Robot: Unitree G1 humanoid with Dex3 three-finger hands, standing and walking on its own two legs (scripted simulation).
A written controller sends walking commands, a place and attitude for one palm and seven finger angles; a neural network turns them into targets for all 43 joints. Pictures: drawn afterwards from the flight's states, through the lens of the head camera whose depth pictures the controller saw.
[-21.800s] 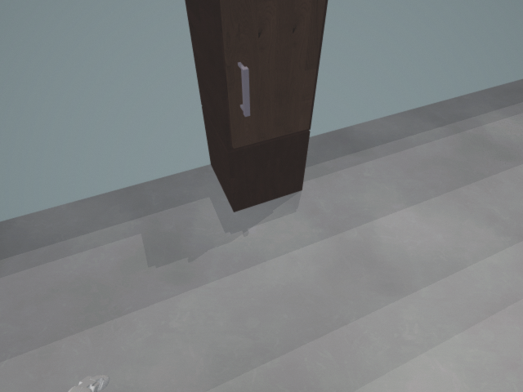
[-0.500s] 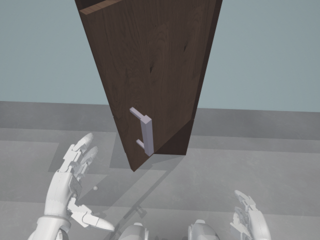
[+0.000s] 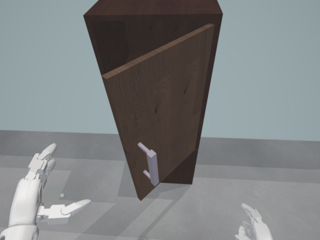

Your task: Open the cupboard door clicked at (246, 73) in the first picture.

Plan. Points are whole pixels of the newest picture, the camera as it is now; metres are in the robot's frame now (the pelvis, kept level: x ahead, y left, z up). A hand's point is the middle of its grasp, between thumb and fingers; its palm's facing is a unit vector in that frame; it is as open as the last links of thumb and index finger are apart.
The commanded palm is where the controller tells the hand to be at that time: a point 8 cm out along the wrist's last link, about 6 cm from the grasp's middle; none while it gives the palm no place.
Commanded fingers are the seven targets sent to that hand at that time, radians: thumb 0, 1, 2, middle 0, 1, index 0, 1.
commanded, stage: draw the hand back to the body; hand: left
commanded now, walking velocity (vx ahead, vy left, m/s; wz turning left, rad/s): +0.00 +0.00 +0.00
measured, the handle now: (148, 165) +0.35 +0.08 -0.05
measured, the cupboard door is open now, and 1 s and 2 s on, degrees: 49 49 49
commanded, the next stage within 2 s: step back with the hand held close in 0.74 s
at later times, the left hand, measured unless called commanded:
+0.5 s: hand (17, 165) +0.19 +0.27 +0.19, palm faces +0.47 -0.77 -0.42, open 7.9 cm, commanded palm +0.14 +0.30 +0.20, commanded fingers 0.00 0.90 0.90 -0.20 -0.30 -0.20 -0.30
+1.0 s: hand (20, 163) +0.20 +0.26 +0.19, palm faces +0.43 -0.77 -0.47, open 7.4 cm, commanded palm +0.13 +0.29 +0.20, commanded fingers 0.00 0.90 0.90 -0.20 -0.30 -0.20 -0.30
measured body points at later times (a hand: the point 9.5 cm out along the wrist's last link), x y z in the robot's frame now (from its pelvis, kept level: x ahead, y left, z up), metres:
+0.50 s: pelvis +0.00 +0.00 +0.03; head -0.02 -0.02 +0.48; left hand +0.16 +0.30 +0.22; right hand +0.19 -0.22 -0.05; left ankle -0.04 +0.12 -0.71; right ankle +0.01 -0.13 -0.71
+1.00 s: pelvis -0.01 +0.00 +0.03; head -0.01 -0.02 +0.48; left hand +0.17 +0.30 +0.22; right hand +0.17 -0.23 -0.05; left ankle -0.04 +0.12 -0.71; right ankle +0.01 -0.13 -0.71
